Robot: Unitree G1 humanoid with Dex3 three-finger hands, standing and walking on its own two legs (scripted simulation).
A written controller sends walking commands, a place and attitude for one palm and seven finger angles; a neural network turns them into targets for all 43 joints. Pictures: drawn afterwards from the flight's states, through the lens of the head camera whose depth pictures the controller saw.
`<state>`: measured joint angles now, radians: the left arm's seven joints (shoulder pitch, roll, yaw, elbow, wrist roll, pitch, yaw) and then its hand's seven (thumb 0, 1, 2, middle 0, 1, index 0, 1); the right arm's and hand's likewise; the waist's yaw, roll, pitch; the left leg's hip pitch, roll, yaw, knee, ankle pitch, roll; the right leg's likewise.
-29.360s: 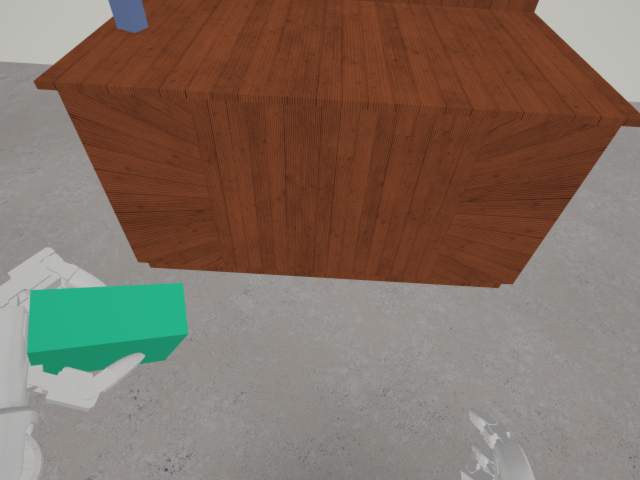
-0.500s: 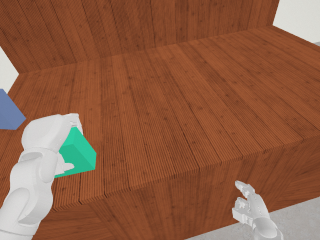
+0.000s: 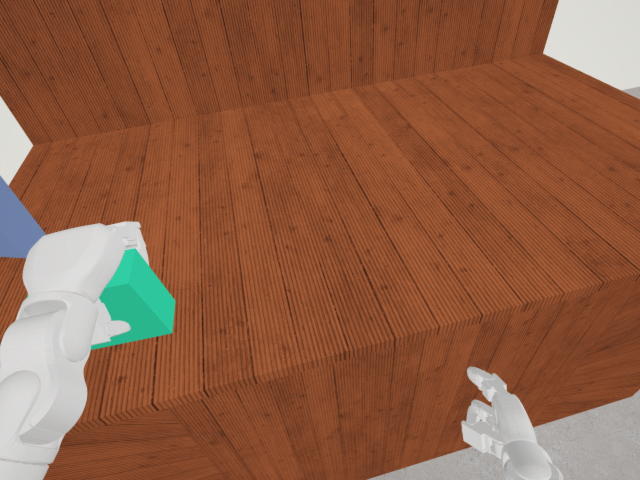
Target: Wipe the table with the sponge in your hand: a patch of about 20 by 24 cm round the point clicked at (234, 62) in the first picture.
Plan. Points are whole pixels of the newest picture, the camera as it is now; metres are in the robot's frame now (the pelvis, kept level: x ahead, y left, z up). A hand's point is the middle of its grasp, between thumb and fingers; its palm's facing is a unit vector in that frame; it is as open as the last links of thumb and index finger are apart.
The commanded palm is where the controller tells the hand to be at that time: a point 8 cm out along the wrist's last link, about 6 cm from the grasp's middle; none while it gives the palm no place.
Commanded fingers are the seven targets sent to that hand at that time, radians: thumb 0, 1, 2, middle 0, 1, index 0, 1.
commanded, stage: move the sponge above the wiping area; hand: left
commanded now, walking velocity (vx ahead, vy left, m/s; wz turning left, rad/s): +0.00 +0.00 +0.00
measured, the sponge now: (117, 310) +0.25 +0.31 +0.11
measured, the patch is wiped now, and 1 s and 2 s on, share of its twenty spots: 0.00 0.00 0.00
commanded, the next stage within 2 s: none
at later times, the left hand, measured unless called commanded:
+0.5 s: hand (97, 269) +0.25 +0.30 +0.18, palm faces +0.19 -0.03 -0.98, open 9.4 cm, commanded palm +0.20 +0.29 +0.23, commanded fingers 0.00 0.10 1.30 -1.20 -1.60 -1.20 -1.60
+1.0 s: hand (77, 268) +0.24 +0.31 +0.19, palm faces +0.21 -0.04 -0.98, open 9.4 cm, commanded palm +0.19 +0.29 +0.24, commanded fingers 0.00 0.10 1.30 -1.20 -1.60 -1.20 -1.60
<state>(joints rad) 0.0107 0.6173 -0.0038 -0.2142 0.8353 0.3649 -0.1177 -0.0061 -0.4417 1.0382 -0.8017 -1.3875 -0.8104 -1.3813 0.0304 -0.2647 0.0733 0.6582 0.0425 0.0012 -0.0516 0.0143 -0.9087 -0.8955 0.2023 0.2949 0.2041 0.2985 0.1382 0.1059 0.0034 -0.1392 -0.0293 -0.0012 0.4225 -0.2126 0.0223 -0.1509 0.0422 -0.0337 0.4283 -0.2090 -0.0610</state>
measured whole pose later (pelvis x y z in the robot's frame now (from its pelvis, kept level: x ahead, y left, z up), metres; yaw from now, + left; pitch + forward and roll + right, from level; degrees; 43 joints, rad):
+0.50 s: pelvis +0.00 +0.00 +0.00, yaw +0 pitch -4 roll +1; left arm -0.04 0.62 0.01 -0.22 0.82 0.44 -0.10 -0.01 -0.44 1.04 -0.80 -1.39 -0.81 -1.38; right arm 0.01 -0.26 0.08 0.66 0.05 0.02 -0.04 0.01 -0.91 -0.90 0.20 0.29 0.20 0.30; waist 0.14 0.11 0.00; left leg -0.14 -0.03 0.00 0.41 -0.20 0.02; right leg -0.16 0.05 -0.03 0.43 -0.20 -0.07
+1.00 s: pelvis +0.00 -0.01 +0.00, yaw +0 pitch -4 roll +0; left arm -0.01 0.64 0.08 -0.24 0.78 0.46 -0.12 -0.01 -0.44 1.04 -0.80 -1.39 -0.81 -1.38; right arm 0.01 -0.27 0.07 0.66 0.06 0.02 -0.04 0.01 -0.91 -0.90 0.20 0.29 0.20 0.30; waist 0.13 0.13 -0.02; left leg -0.15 -0.02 0.00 0.43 -0.21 0.01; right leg -0.16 0.05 -0.03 0.43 -0.20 -0.07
